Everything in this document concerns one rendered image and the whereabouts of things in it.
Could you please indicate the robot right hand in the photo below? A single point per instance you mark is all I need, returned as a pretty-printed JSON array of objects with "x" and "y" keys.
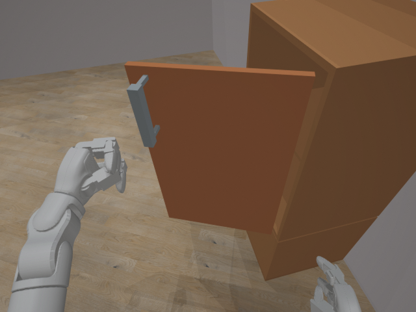
[{"x": 341, "y": 296}]

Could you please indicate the left robot forearm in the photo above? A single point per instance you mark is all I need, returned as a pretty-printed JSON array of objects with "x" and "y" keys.
[{"x": 44, "y": 264}]

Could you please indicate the handle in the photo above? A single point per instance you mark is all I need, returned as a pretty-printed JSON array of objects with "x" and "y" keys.
[{"x": 142, "y": 115}]

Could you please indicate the robot left hand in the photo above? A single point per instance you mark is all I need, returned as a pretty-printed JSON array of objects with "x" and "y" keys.
[{"x": 81, "y": 176}]

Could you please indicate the cupboard door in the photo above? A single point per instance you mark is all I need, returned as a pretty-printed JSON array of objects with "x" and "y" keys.
[{"x": 226, "y": 140}]

